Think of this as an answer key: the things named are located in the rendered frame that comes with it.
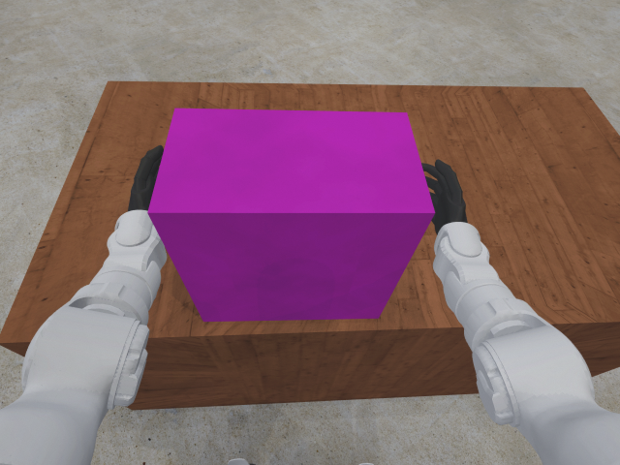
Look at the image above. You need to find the robot left forearm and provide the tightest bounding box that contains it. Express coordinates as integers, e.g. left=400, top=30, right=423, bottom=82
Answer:
left=21, top=210, right=167, bottom=391

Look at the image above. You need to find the left robot hand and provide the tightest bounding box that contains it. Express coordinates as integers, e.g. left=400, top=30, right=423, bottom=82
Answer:
left=128, top=145, right=164, bottom=211

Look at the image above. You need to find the left robot upper arm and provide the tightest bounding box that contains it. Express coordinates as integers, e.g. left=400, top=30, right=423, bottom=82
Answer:
left=0, top=306, right=149, bottom=465

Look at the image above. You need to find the right robot upper arm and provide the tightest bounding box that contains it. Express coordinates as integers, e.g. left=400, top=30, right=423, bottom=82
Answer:
left=472, top=325, right=620, bottom=465

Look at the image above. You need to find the right robot hand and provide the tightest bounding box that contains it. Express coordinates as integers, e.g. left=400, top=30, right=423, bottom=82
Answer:
left=421, top=159, right=468, bottom=234

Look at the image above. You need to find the carton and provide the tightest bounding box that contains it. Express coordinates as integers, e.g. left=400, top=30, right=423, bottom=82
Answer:
left=147, top=108, right=435, bottom=322

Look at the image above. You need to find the pedestal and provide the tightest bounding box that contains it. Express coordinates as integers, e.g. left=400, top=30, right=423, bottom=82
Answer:
left=0, top=81, right=620, bottom=410

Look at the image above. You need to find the robot right forearm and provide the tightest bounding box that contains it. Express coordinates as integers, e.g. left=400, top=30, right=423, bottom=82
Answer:
left=433, top=222, right=595, bottom=400

